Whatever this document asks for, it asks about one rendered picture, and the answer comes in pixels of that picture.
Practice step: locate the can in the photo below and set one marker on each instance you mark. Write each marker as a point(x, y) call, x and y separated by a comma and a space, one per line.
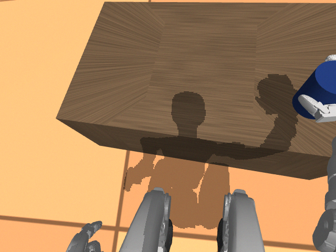
point(321, 86)

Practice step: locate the left robot hand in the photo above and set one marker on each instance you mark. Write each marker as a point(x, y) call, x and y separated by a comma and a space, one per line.
point(80, 243)

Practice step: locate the right robot arm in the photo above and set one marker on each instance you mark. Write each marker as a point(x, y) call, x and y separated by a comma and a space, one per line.
point(324, 235)

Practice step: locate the right robot hand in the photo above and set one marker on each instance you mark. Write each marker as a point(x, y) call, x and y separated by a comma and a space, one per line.
point(327, 112)

